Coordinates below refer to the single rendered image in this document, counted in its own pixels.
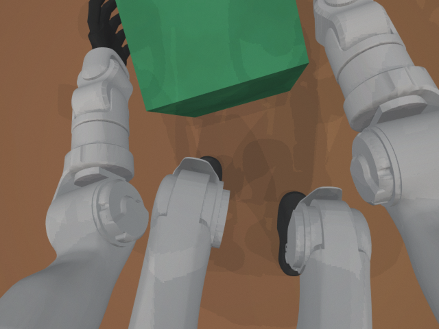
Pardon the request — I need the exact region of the carton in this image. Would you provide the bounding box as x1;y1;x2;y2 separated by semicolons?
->
115;0;309;117

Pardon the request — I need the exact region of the robot right thigh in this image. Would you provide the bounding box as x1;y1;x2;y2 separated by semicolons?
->
288;199;372;329

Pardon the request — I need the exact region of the left robot upper arm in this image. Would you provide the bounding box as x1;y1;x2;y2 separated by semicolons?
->
0;178;149;329

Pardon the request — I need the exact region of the robot left forearm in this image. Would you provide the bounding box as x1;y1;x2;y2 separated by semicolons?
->
52;47;134;201

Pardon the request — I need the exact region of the right robot upper arm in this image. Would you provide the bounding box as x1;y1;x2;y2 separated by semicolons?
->
350;110;439;324

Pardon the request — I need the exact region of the robot right shin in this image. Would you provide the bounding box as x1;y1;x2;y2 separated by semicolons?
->
285;186;372;271

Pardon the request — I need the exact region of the left robot hand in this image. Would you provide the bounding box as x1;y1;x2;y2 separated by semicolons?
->
87;0;130;66

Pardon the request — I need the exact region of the robot right forearm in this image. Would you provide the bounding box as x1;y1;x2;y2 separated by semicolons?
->
313;0;439;132

